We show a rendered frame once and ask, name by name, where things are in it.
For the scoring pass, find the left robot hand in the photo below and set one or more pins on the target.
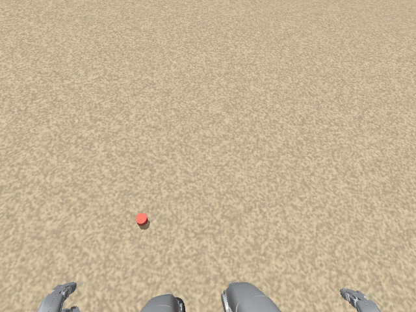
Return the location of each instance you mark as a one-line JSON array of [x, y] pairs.
[[53, 302]]

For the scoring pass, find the tin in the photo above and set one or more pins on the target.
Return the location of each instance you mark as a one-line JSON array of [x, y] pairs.
[[141, 219]]

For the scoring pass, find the right robot hand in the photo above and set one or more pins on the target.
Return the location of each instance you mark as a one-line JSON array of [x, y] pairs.
[[359, 301]]

